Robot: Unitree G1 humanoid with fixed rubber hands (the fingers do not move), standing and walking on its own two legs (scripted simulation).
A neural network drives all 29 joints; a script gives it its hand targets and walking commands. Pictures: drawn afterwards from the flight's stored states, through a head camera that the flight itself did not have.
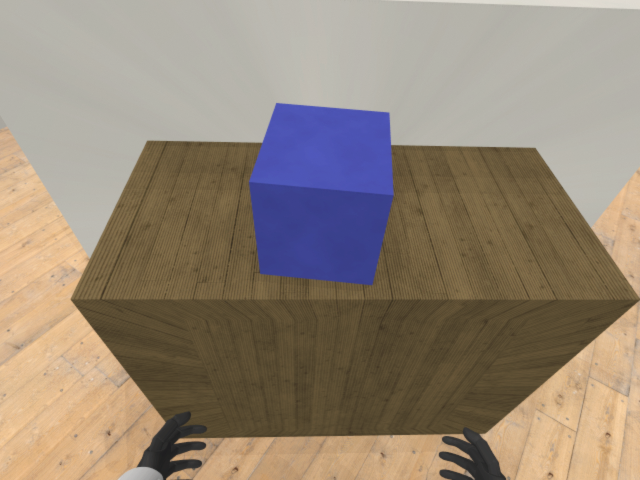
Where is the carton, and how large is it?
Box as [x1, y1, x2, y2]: [249, 103, 393, 284]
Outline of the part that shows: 276,103 249,180 260,273 372,284 393,195 388,112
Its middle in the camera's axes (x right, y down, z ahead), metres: +0.01 -0.08 +0.65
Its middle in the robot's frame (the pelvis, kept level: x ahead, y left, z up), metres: +0.55 +0.05 +0.05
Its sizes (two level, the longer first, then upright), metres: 0.211 0.190 0.198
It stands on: a pedestal, 0.73 m high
